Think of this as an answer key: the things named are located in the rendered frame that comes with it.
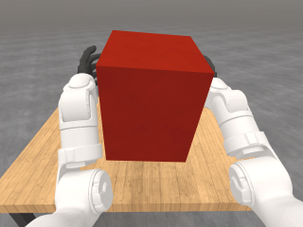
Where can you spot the robot right upper arm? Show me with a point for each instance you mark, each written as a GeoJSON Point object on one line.
{"type": "Point", "coordinates": [263, 185]}

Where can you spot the right robot forearm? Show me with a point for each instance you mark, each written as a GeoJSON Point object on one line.
{"type": "Point", "coordinates": [242, 138]}

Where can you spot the robot right hand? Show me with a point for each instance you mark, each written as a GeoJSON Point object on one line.
{"type": "Point", "coordinates": [211, 65]}

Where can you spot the left robot forearm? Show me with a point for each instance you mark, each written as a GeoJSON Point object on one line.
{"type": "Point", "coordinates": [78, 120]}

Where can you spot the robot left hand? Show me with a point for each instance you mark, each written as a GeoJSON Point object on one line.
{"type": "Point", "coordinates": [86, 66]}

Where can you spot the robot left upper arm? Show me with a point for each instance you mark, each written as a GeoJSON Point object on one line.
{"type": "Point", "coordinates": [81, 197]}

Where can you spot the table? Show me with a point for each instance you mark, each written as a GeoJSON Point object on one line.
{"type": "Point", "coordinates": [199, 184]}

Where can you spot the carton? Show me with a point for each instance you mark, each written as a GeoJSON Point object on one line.
{"type": "Point", "coordinates": [152, 90]}

